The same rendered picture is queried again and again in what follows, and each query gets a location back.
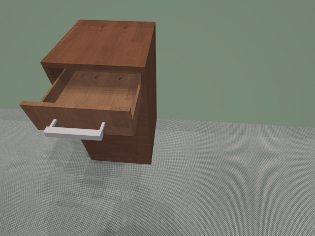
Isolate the drawer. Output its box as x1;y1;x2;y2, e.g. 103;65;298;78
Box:
19;68;142;136

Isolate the handle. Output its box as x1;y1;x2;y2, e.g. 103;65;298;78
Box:
43;119;105;141

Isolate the cabinet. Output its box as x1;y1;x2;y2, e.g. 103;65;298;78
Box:
40;20;157;165

